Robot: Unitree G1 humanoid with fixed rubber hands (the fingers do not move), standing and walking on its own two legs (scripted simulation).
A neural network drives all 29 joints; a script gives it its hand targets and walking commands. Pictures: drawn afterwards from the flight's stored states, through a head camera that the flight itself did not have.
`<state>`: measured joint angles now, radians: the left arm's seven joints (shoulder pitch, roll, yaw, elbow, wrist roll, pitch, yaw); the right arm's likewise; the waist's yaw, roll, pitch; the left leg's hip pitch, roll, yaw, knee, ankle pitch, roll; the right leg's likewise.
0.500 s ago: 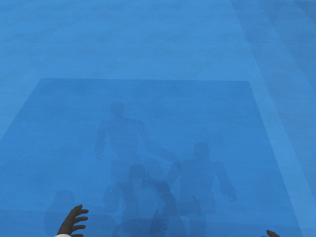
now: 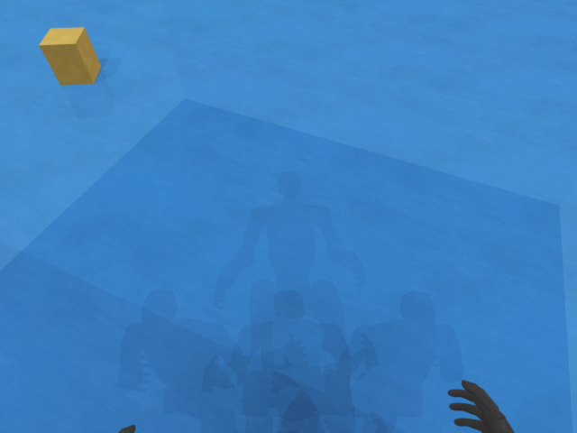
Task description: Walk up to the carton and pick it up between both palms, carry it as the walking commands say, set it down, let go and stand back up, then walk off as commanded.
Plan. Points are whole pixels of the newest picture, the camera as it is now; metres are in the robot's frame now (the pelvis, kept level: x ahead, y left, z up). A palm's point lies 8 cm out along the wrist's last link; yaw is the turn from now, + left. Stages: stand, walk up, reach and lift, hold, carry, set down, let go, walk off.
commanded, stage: walk up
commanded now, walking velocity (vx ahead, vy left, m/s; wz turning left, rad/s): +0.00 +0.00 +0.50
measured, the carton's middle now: (72, 56) +2.16 +1.38 -0.64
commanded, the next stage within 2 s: none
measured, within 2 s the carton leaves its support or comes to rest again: neither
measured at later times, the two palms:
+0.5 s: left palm out of the picture +0.10 +0.29 -0.09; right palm (456, 380) +0.22 -0.24 -0.12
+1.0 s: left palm (66, 300) +0.33 +0.41 -0.10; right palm (350, 256) +0.43 -0.09 -0.10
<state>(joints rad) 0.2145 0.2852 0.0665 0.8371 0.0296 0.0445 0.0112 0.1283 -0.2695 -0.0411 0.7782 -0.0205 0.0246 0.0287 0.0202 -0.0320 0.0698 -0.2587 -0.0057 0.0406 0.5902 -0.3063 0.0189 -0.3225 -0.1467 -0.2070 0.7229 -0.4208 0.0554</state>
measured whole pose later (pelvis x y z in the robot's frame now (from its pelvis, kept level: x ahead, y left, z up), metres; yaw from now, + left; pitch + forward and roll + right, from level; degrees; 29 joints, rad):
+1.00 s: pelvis +0.33 +0.14 +0.02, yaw +25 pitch +0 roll -1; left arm 0.15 0.25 0.04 0.84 0.02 -0.02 -0.04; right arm 0.34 -0.21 -0.04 0.95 -0.02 -0.08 0.02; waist -0.03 -0.01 0.07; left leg -0.15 -0.01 0.02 0.39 -0.24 0.05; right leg -0.61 -0.15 -0.08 0.92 -0.18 0.06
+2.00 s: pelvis +0.70 +0.42 +0.02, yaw +32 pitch +0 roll -2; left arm 0.10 0.25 0.06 0.94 0.03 0.00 -0.04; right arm 0.45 -0.20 -0.04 1.06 -0.02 -0.11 0.00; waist -0.07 -0.04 0.05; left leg -0.04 0.02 0.11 0.29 -0.25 0.03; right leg -0.64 -0.10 -0.08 0.99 -0.09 0.04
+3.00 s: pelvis +1.11 +0.74 +0.02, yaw +32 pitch +0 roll -2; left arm 0.16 0.25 0.06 0.98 0.03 -0.01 -0.04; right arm 0.41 -0.20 -0.05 1.06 -0.02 -0.10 0.00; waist -0.04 -0.04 0.04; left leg -0.10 0.06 0.12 0.34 -0.24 0.01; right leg -0.60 -0.12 -0.06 1.02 -0.12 0.05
